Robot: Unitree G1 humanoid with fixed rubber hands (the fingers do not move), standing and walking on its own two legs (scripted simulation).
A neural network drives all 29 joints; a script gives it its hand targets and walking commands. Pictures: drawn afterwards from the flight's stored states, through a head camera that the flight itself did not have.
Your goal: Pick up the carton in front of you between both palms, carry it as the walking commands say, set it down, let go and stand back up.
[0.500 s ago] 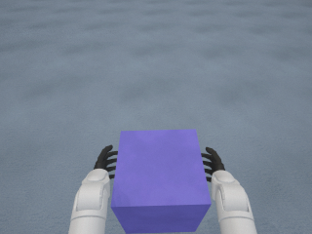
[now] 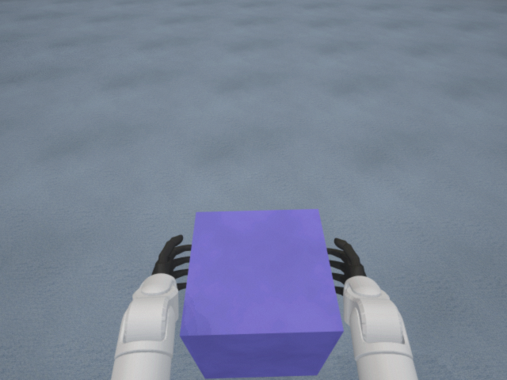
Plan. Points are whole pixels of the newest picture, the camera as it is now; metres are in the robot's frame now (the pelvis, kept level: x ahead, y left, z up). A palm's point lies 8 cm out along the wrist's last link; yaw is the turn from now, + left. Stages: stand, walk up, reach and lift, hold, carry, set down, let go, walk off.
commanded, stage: carry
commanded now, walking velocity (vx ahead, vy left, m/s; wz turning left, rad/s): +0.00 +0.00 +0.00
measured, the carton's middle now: (259, 297) +0.30 +0.00 -0.04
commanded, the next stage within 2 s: hold in 0.12 s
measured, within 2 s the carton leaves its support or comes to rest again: neither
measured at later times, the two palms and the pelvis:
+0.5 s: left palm (153, 299) +0.25 +0.16 +0.04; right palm (352, 300) +0.25 -0.14 +0.04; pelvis -0.02 +0.00 +0.00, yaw +1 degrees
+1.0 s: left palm (142, 297) +0.28 +0.19 +0.00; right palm (318, 280) +0.31 -0.10 -0.01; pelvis -0.06 +0.00 -0.03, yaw +7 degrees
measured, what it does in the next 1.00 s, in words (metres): shifts its weight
